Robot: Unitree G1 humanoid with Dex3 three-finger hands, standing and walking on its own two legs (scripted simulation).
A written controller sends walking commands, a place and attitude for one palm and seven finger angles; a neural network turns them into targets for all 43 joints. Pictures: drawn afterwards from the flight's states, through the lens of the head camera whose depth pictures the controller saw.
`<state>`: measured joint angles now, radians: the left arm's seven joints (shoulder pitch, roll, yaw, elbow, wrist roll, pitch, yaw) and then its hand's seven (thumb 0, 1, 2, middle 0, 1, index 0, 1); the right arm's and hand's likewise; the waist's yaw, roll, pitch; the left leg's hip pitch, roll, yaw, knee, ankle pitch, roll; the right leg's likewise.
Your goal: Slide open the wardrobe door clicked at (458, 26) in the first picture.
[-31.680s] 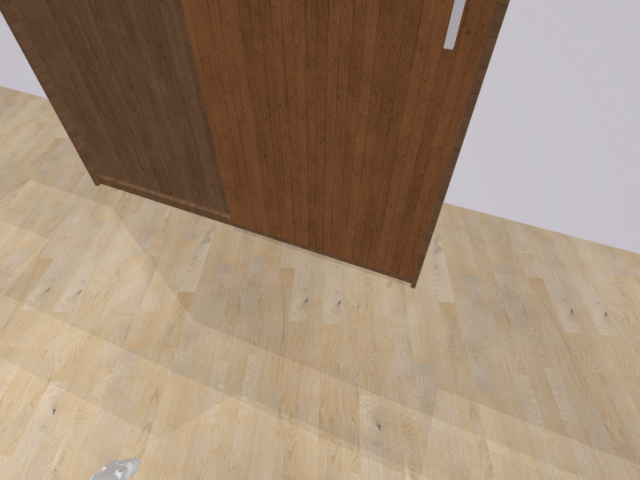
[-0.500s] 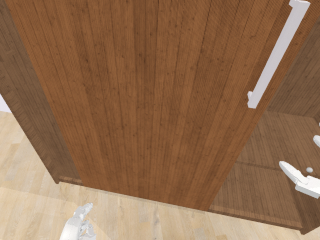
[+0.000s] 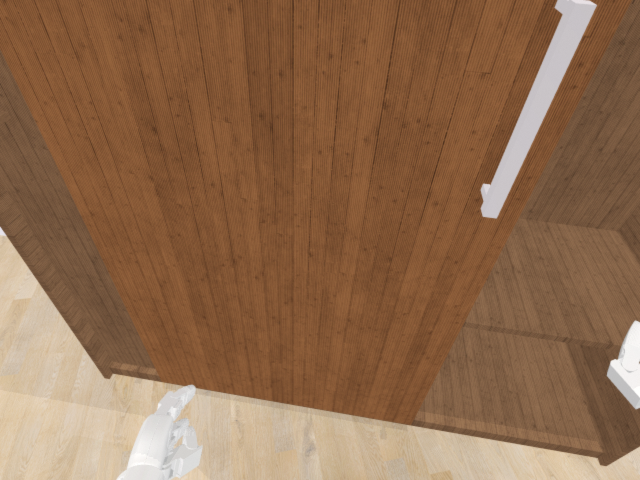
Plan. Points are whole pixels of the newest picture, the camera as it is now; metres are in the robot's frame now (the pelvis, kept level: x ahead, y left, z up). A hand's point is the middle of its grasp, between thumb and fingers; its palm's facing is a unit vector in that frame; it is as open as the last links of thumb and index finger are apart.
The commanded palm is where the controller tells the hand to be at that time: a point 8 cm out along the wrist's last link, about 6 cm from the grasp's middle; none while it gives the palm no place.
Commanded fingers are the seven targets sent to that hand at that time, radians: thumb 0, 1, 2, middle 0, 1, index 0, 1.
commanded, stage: draw the hand back to the body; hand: right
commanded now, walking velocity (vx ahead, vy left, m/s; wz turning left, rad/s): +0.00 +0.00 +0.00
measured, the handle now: (522, 120) +0.46 -0.25 +0.27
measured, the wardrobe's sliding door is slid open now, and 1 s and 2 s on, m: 0.58 0.58 0.58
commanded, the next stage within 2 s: step back with the hand held close in 0.12 s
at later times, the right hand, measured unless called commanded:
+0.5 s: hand (613, 384) +0.17 -0.27 +0.15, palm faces +0.40 +0.81 -0.43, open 7.4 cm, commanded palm +0.11 -0.31 +0.17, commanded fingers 0.00 -0.90 -0.90 0.20 0.30 0.20 0.30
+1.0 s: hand out of the picture +0.07 -0.30 +0.15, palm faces +0.51 +0.76 -0.39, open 7.4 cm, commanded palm +0.02 -0.33 +0.17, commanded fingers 0.00 -0.90 -0.90 0.20 0.30 0.20 0.30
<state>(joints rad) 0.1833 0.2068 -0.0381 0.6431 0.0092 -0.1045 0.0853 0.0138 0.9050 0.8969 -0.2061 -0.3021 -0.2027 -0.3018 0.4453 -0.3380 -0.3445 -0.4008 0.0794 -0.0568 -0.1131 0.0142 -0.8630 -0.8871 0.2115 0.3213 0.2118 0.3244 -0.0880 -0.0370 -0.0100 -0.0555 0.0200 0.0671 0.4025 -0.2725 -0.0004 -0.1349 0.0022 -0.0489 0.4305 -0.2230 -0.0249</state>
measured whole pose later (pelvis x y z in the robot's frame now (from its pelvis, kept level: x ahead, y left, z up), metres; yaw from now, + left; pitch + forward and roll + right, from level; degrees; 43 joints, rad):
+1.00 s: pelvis -0.10 -0.03 -0.02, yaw -4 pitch -1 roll +3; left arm 0.24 0.21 -0.01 0.59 0.01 -0.08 0.08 0.01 0.90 0.90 -0.21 -0.30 -0.20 -0.30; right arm 0.53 -0.38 -0.41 -0.51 0.02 -0.24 -0.14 0.02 -0.89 -0.90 0.21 0.30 0.21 0.31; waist -0.04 0.01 0.01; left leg -0.33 -0.02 0.02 0.52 -0.17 -0.01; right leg -0.47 0.01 -0.01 0.65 -0.31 -0.04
